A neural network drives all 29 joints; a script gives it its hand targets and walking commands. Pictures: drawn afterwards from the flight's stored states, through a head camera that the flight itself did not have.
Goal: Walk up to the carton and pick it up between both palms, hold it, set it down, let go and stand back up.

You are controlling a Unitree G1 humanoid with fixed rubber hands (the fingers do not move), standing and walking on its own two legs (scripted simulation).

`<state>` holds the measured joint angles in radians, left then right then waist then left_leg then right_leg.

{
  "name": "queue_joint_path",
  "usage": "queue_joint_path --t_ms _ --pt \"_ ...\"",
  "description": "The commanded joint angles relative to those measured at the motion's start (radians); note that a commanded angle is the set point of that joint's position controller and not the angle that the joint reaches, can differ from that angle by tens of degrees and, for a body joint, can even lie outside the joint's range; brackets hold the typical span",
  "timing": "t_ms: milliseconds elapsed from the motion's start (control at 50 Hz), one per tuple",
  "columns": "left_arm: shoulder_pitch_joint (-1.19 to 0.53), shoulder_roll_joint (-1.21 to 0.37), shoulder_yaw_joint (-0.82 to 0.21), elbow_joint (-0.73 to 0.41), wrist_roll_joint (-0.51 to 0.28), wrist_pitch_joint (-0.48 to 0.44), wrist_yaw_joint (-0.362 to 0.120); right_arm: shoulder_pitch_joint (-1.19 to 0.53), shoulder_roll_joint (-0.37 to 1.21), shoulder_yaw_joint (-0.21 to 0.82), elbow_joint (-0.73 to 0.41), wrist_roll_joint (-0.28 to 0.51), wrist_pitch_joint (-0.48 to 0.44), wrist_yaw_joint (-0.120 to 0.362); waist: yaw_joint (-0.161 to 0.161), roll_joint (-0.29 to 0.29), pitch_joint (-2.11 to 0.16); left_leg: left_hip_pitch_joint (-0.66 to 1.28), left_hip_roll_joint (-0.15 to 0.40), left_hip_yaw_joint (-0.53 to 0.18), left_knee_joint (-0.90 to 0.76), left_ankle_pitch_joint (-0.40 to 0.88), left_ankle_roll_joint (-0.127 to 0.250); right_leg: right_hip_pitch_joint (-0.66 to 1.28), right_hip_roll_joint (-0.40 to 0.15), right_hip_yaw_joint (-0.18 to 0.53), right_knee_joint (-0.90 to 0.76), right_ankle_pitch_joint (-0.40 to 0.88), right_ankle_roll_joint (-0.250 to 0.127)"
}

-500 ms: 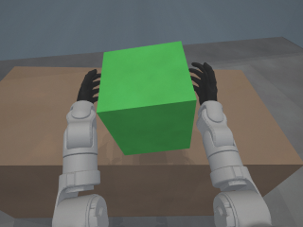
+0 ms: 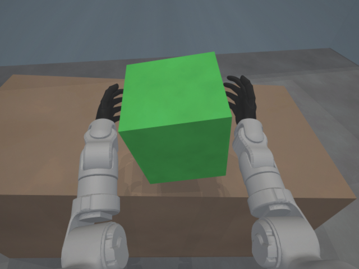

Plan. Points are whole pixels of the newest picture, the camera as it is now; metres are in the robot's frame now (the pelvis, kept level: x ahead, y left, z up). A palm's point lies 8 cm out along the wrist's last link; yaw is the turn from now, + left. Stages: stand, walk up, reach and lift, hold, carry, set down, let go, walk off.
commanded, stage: set down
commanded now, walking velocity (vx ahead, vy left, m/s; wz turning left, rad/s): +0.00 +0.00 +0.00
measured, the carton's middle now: (179, 123) +0.43 -0.02 +0.10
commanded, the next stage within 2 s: none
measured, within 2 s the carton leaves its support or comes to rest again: neither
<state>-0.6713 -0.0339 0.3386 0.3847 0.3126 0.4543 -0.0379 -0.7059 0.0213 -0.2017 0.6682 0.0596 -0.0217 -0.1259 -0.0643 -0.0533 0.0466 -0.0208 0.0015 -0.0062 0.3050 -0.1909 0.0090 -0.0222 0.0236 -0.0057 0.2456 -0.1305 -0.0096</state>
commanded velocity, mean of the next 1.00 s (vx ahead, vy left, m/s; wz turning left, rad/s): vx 0.00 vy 0.00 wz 0.00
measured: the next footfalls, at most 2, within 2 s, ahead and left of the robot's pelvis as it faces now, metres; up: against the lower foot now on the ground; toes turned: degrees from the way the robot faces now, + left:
none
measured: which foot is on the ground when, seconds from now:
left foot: down 0.00-1.00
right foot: down 0.00-1.00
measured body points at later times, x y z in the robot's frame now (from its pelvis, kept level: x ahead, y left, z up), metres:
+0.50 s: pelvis +0.01 +0.00 +0.00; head +0.00 +0.03 +0.45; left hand +0.42 +0.14 +0.13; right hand +0.40 -0.16 +0.16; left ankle -0.01 +0.11 -0.75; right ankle +0.01 -0.11 -0.75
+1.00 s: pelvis +0.02 +0.00 +0.00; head +0.01 +0.03 +0.45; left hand +0.44 +0.14 +0.12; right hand +0.42 -0.16 +0.14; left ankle -0.01 +0.11 -0.75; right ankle +0.01 -0.11 -0.75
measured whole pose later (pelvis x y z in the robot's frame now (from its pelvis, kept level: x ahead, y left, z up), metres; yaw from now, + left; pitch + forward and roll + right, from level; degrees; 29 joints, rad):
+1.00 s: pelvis +0.02 +0.00 +0.00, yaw +0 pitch -3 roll -1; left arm -0.75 -0.02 0.38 0.73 0.31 0.23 -0.02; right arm -0.70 0.07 -0.38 0.80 -0.08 -0.10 -0.10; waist -0.06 -0.05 0.03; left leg -0.02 0.00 -0.01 0.30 -0.22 0.01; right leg -0.02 0.02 -0.01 0.23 -0.15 0.00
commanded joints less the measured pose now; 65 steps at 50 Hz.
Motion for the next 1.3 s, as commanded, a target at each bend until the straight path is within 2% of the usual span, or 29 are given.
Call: queue_joint_path --t_ms 0,100,120,180,280,340,420,500,540,580,600,680,740,800,860,880,900,940,980,1020,1080,1100,1120,1140,1180,1200,1240,1260,1280 --pt "-0.653 -0.420 -0.381 -0.044 -0.107 -0.137 -0.126 -0.601 0.410 0.276 -0.152 -0.122 -0.037 0.125 -0.040 0.012 -0.444 0.080 -0.038 0.074 -0.022 0.262 -0.047 0.295 -0.002 -0.099 0.040 0.384 0.048" --pt "-0.632 -0.420 -0.374 -0.072 -0.091 -0.135 -0.135 -0.578 0.399 0.288 -0.130 -0.090 -0.031 0.117 -0.050 0.039 -0.427 0.122 -0.038 0.068 -0.011 0.338 -0.063 0.288 0.006 -0.103 0.044 0.443 0.055" --pt "-0.631 -0.412 -0.366 -0.068 -0.090 -0.131 -0.139 -0.550 0.388 0.281 -0.111 -0.095 -0.021 0.115 -0.063 0.019 -0.414 0.134 -0.034 0.067 -0.008 0.339 -0.064 0.277 0.008 -0.103 0.044 0.448 0.054" --pt "-0.640 -0.421 -0.398 -0.095 -0.107 -0.143 -0.140 -0.550 0.399 0.279 -0.132 -0.101 -0.033 0.108 -0.076 0.053 -0.453 0.152 -0.036 0.062 -0.002 0.372 -0.074 0.279 0.002 -0.108 0.049 0.496 0.054" --pt "-0.649 -0.420 -0.373 -0.058 -0.102 -0.168 -0.140 -0.587 0.410 0.269 -0.163 -0.120 -0.050 0.113 -0.047 0.047 -0.475 0.109 -0.041 0.070 -0.009 0.331 -0.071 0.294 -0.003 -0.099 0.054 0.480 0.054" --pt "-0.733 -0.452 -0.411 -0.079 -0.133 -0.197 -0.129 -0.628 0.431 0.282 -0.187 -0.129 -0.064 0.116 -0.060 0.038 -0.547 0.122 -0.030 0.062 -0.001 0.345 -0.076 0.281 0.004 -0.106 0.059 0.469 0.052" --pt "-0.739 -0.450 -0.390 0.010 -0.129 -0.227 -0.117 -0.631 0.427 0.237 -0.137 -0.165 -0.071 0.129 -0.065 0.065 -0.509 0.102 -0.027 0.056 -0.009 0.296 -0.076 0.224 -0.001 -0.098 0.044 0.401 0.045" --pt "-0.748 -0.431 -0.329 0.066 -0.098 -0.243 -0.125 -0.583 0.440 0.184 -0.037 -0.203 -0.063 0.142 -0.048 0.036 -0.425 0.068 -0.028 0.080 -0.043 0.196 -0.057 0.216 -0.008 -0.098 0.030 0.343 0.048" --pt "-0.701 -0.422 -0.275 0.164 -0.067 -0.240 -0.135 -0.555 0.432 0.130 0.035 -0.233 -0.054 0.146 -0.051 0.028 -0.342 0.049 -0.027 0.090 -0.061 0.149 -0.049 0.201 -0.011 -0.098 0.021 0.297 0.055" --pt "-0.694 -0.406 -0.237 0.212 -0.062 -0.238 -0.143 -0.583 0.448 0.120 0.019 -0.241 -0.054 0.150 -0.030 0.010 -0.323 0.000 -0.033 0.097 -0.081 0.098 -0.034 0.234 -0.019 -0.090 0.030 0.307 0.058" --pt "-0.679 -0.403 -0.230 0.222 -0.054 -0.237 -0.148 -0.575 0.430 0.106 0.035 -0.243 -0.048 0.150 -0.038 0.022 -0.311 -0.006 -0.034 0.092 -0.088 0.086 -0.032 0.230 -0.017 -0.091 0.028 0.300 0.066" --pt "-0.765 -0.424 -0.256 0.167 -0.080 -0.290 -0.128 -0.620 0.463 0.127 -0.006 -0.254 -0.079 0.159 -0.036 0.040 -0.488 0.024 -0.030 0.090 -0.059 0.190 -0.053 0.268 -0.008 -0.099 0.054 0.386 0.063" --pt "-0.838 -0.452 -0.301 0.162 -0.113 -0.328 -0.111 -0.643 0.488 0.123 -0.012 -0.261 -0.103 0.162 -0.058 0.073 -0.551 0.037 -0.027 0.084 -0.030 0.265 -0.071 0.234 -0.004 -0.105 0.065 0.424 0.054" --pt "-0.826 -0.474 -0.324 0.142 -0.116 -0.350 -0.095 -0.651 0.497 0.148 -0.032 -0.258 -0.122 0.168 -0.051 0.080 -0.649 0.051 -0.026 0.083 -0.004 0.346 -0.079 0.247 -0.005 -0.096 0.081 0.513 0.060" --pt "-0.783 -0.434 -0.258 0.255 -0.083 -0.342 -0.109 -0.583 0.481 0.093 0.055 -0.285 -0.097 0.165 -0.055 0.060 -0.466 -0.029 -0.034 0.092 -0.041 0.218 -0.061 0.239 -0.017 -0.084 0.062 0.439 0.061" --pt "-0.800 -0.436 -0.253 0.227 -0.079 -0.345 -0.112 -0.556 0.490 0.075 0.081 -0.296 -0.096 0.169 -0.065 0.064 -0.465 -0.008 -0.027 0.093 -0.039 0.233 -0.064 0.228 -0.017 -0.093 0.070 0.457 0.067" --pt "-0.752 -0.425 -0.221 0.284 -0.066 -0.332 -0.123 -0.552 0.476 0.057 0.098 -0.306 -0.083 0.165 -0.059 0.043 -0.374 -0.013 -0.026 0.100 -0.054 0.205 -0.055 0.230 -0.018 -0.092 0.054 0.414 0.065" --pt "-0.711 -0.423 -0.216 0.288 -0.066 -0.325 -0.131 -0.546 0.475 0.074 0.076 -0.289 -0.081 0.164 -0.051 0.034 -0.369 -0.002 -0.022 0.096 -0.047 0.244 -0.052 0.239 -0.018 -0.088 0.062 0.472 0.073" --pt "-0.681 -0.386 -0.151 0.332 -0.028 -0.305 -0.141 -0.553 0.463 0.049 0.065 -0.304 -0.062 0.162 -0.029 0.024 -0.326 -0.056 -0.029 0.107 -0.066 0.167 -0.042 0.265 -0.023 -0.088 0.060 0.427 0.072" --pt "-0.711 -0.405 -0.182 0.289 -0.041 -0.313 -0.143 -0.542 0.470 0.054 0.068 -0.297 -0.064 0.161 -0.052 0.044 -0.377 -0.042 -0.027 0.100 -0.069 0.186 -0.046 0.269 -0.021 -0.088 0.066 0.455 0.073" --pt "-0.744 -0.402 -0.184 0.288 -0.050 -0.335 -0.140 -0.564 0.500 0.053 0.030 -0.325 -0.076 0.162 -0.043 0.035 -0.437 -0.045 -0.027 0.104 -0.049 0.229 -0.051 0.250 -0.014 -0.096 0.085 0.483 0.075" --pt "-0.740 -0.408 -0.192 0.283 -0.047 -0.341 -0.142 -0.538 0.496 0.039 0.060 -0.328 -0.073 0.161 -0.064 0.054 -0.446 -0.032 -0.025 0.096 -0.049 0.245 -0.054 0.251 -0.019 -0.091 0.075 0.491 0.071" --pt "-0.748 -0.414 -0.204 0.280 -0.054 -0.348 -0.137 -0.555 0.501 0.064 0.011 -0.319 -0.091 0.161 -0.045 0.062 -0.510 -0.039 -0.026 0.102 -0.037 0.260 -0.059 0.255 -0.014 -0.089 0.082 0.512 0.071" --pt "-0.779 -0.429 -0.219 0.273 -0.064 -0.363 -0.132 -0.582 0.510 0.051 -0.010 -0.326 -0.101 0.167 -0.056 0.076 -0.565 -0.042 -0.027 0.095 -0.029 0.269 -0.065 0.258 -0.015 -0.085 0.091 0.510 0.067" --pt "-0.826 -0.484 -0.301 0.204 -0.101 -0.404 -0.111 -0.619 0.534 0.093 -0.049 -0.326 -0.142 0.168 -0.064 0.105 -0.726 0.015 -0.016 0.085 0.012 0.410 -0.090 0.226 0.001 -0.098 0.105 0.580 0.064" --pt "-0.806 -0.482 -0.296 0.227 -0.093 -0.412 -0.104 -0.613 0.533 0.105 -0.032 -0.320 -0.149 0.173 -0.049 0.117 -0.696 0.017 -0.013 0.085 0.034 0.462 -0.092 0.197 -0.001 -0.095 0.111 0.599 0.060" --pt "-0.799 -0.486 -0.310 0.242 -0.102 -0.433 -0.095 -0.613 0.549 0.109 -0.042 -0.332 -0.166 0.175 -0.057 0.106 -0.742 0.016 -0.014 0.083 0.056 0.499 -0.094 0.206 0.002 -0.089 0.116 0.630 0.061" --pt "-0.820 -0.464 -0.282 0.266 -0.090 -0.434 -0.097 -0.570 0.538 0.078 0.040 -0.356 -0.146 0.173 -0.065 0.100 -0.638 0.002 -0.012 0.083 0.046 0.480 -0.091 0.187 0.001 -0.091 0.111 0.603 0.064" --pt "-0.763 -0.460 -0.279 0.306 -0.077 -0.421 -0.104 -0.560 0.547 0.070 0.028 -0.354 -0.150 0.171 -0.059 0.083 -0.591 -0.019 -0.012 0.087 0.043 0.458 -0.085 0.201 -0.002 -0.088 0.110 0.605 0.062"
